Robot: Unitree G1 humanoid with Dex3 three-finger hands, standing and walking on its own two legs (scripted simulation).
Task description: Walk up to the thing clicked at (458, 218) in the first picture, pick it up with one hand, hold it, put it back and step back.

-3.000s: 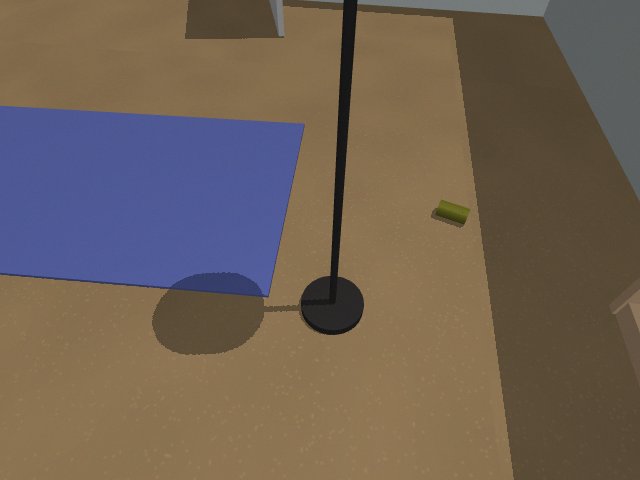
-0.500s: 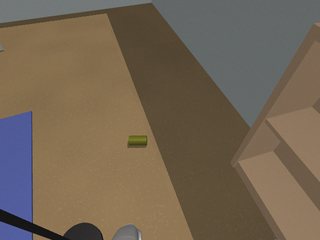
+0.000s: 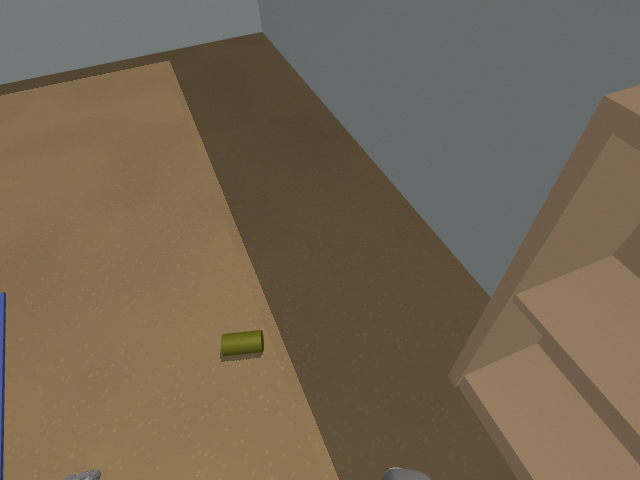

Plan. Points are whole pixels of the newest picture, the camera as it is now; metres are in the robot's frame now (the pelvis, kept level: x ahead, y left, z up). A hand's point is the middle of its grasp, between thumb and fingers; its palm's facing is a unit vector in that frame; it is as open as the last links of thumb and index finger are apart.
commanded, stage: walk up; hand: left
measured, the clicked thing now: (242, 343) +0.65 +0.28 -0.72
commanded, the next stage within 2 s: none
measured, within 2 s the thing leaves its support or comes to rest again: neither
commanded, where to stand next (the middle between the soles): +0.28 +0.01 m, yaw +3 degrees
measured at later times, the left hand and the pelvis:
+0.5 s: hand (131, 466) +0.18 +0.28 -0.14, palm faces +0.02 -0.93 -0.36, open 7.3 cm; pelvis +0.16 +0.01 +0.01, yaw +3 degrees
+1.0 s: hand (150, 397) +0.28 +0.28 -0.14, palm faces +0.05 -0.91 -0.41, open 7.3 cm; pelvis +0.20 +0.00 +0.00, yaw +4 degrees
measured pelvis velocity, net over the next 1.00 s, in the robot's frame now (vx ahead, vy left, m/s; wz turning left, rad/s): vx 0.20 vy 0.00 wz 0.06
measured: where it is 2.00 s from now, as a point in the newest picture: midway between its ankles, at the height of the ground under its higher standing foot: outside the picture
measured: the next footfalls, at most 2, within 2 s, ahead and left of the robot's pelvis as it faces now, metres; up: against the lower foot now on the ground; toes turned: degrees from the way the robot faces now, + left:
left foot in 0.40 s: +0.24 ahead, +0.14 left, +0.00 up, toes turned +5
right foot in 0.70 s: +0.31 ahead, -0.13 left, +0.00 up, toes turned +1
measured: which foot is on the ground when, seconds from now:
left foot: up 0.00-0.38, down 0.40-1.00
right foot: down 0.00-0.42, up 0.44-0.68, down 0.70-1.00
